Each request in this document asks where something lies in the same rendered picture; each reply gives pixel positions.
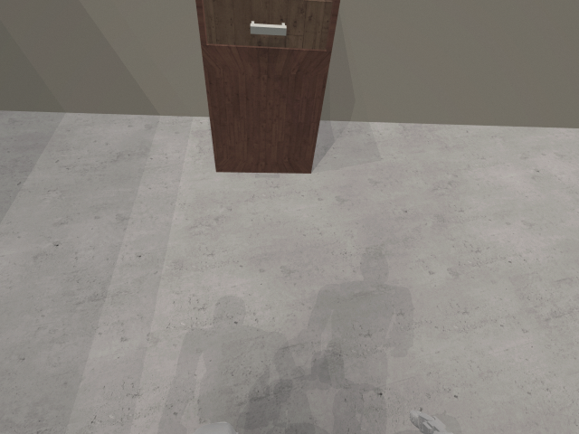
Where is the cabinet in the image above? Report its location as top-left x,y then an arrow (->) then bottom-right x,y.
195,0 -> 340,174

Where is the drawer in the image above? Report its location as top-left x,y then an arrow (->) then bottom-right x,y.
204,0 -> 333,50

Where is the handle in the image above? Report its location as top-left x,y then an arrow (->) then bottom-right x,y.
251,21 -> 287,36

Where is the robot right hand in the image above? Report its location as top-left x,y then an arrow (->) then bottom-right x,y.
410,410 -> 453,434

